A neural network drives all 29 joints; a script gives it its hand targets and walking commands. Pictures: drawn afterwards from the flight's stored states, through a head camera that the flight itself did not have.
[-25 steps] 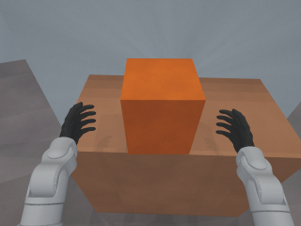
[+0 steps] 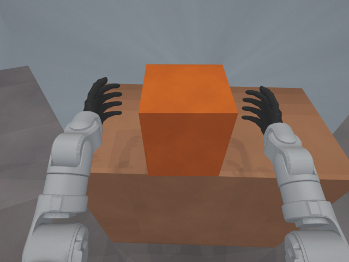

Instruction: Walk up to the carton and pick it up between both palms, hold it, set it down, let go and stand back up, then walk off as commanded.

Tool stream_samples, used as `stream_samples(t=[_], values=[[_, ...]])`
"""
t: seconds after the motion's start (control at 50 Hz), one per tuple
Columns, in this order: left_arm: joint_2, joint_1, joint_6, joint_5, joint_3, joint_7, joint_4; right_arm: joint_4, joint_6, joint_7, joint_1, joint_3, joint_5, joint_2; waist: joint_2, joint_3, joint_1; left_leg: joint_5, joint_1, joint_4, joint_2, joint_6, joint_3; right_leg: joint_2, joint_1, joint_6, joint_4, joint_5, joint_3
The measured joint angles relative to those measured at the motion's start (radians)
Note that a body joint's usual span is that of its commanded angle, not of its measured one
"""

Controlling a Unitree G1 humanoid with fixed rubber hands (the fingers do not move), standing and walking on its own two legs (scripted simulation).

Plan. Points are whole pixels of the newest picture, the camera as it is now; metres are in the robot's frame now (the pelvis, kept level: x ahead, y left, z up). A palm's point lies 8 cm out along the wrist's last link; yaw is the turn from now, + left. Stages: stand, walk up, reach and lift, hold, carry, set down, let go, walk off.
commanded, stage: reach and lift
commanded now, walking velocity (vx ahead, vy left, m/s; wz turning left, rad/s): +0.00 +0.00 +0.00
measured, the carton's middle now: (184, 122) +0.48 +0.00 +0.06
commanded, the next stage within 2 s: none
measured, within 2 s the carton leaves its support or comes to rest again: neither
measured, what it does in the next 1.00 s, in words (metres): stands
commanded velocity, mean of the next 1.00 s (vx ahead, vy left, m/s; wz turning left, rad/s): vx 0.00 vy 0.00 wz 0.00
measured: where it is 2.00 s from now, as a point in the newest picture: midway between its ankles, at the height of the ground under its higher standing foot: outside the picture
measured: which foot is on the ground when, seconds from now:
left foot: down 0.00-1.00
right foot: down 0.00-1.00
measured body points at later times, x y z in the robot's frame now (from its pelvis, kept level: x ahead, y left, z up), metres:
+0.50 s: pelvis +0.01 +0.00 +0.00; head +0.02 +0.00 +0.45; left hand +0.45 +0.19 +0.21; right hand +0.46 -0.18 +0.20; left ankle +0.00 +0.14 -0.75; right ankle +0.03 -0.11 -0.75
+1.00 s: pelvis +0.01 +0.00 +0.00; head +0.03 +0.00 +0.45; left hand +0.46 +0.20 +0.16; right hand +0.46 -0.19 +0.15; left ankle +0.00 +0.14 -0.75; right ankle +0.03 -0.11 -0.75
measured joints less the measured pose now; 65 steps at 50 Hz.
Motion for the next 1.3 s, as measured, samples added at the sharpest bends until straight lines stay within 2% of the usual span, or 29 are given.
stream_samples(t=[0.12, 0.26, 0.38, 0.62, 0.76, 0.9, 1.0, 1.18, 1.3], values=[[0.001, -0.120, -0.021, 0.000, 0.000, 0.010, 0.161, 0.135, -0.005, 0.000, -0.115, 0.000, 0.000, -0.003, 0.000, -0.005, 0.000, 0.001, -0.026, 0.000, 0.000, 0.000, 0.000, 0.000, -0.026, 0.000, 0.000, 0.001, 0.000], [0.018, -0.158, -0.047, 0.000, 0.000, 0.012, 0.178, 0.152, -0.023, -0.007, -0.185, 0.000, 0.000, -0.004, 0.000, -0.011, 0.000, 0.000, -0.047, 0.000, 0.000, 0.000, 0.000, 0.000, -0.047, 0.000, 0.000, 0.000, 0.000], [0.050, -0.238, -0.067, 0.000, 0.000, 0.013, 0.289, 0.285, -0.020, -0.008, -0.293, 0.000, 0.000, -0.014, 0.000, -0.039, 0.000, 0.002, -0.076, 0.000, 0.000, -0.002, 0.000, 0.000, -0.077, 0.000, 0.000, 0.002, 0.000], [0.055, -0.421, -0.171, 0.000, -0.020, 0.017, 0.552, 0.477, -0.053, -0.008, -0.433, 0.000, 0.000, -0.025, 0.000, -0.081, 0.000, 0.002, -0.110, 0.000, 0.000, -0.003, 0.000, 0.000, -0.110, 0.000, 0.000, 0.002, 0.000], [0.055, -0.430, -0.255, 0.000, -0.029, 0.016, 0.707, 0.590, -0.097, -0.008, -0.438, 0.000, 0.000, -0.025, 0.000, -0.086, 0.000, 0.002, -0.114, 0.000, 0.000, -0.003, 0.000, 0.000, -0.114, 0.000, 0.000, 0.002, 0.000], [0.055, -0.412, -0.387, 0.000, -0.055, 0.006, 0.760, 0.611, -0.176, -0.007, -0.407, 0.000, 0.000, -0.025, 0.000, -0.086, 0.000, 0.008, -0.129, 0.000, 0.000, -0.004, 0.000, 0.000, -0.129, 0.000, 0.000, 0.007, 0.000], [0.052, -0.407, -0.481, 0.000, -0.076, -0.006, 0.893, 0.673, -0.225, -0.005, -0.400, 0.000, 0.000, -0.025, 0.000, -0.092, 0.000, 0.012, -0.145, 0.000, 0.000, -0.004, 0.000, 0.000, -0.145, 0.000, 0.000, 0.011, 0.000], [0.032, -0.371, -0.735, -0.009, -0.122, -0.007, 1.035, 0.708, -0.351, 0.022, -0.347, 0.000, 0.000, -0.025, -0.001, -0.159, 0.000, 0.023, -0.249, 0.000, 0.001, -0.006, 0.000, 0.000, -0.255, 0.000, 0.012, 0.017, 0.000], [0.017, -0.371, -0.842, -0.029, -0.142, -0.011, 1.054, 0.718, -0.415, 0.031, -0.332, 0.018, 0.000, -0.025, -0.001, -0.192, 0.000, 0.028, -0.316, 0.000, 0.001, -0.010, 0.000, 0.000, -0.329, -0.001, 0.027, 0.014, 0.000]])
